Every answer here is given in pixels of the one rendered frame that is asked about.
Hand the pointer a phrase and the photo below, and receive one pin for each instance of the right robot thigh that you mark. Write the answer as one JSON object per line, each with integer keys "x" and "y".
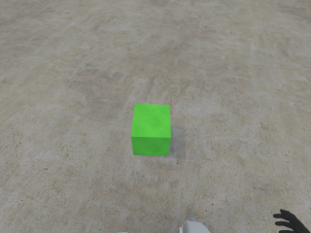
{"x": 193, "y": 227}

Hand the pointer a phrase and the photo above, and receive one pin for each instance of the carton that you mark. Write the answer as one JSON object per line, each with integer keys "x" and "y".
{"x": 151, "y": 129}

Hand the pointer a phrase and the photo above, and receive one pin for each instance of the robot right hand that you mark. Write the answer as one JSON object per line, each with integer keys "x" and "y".
{"x": 293, "y": 223}

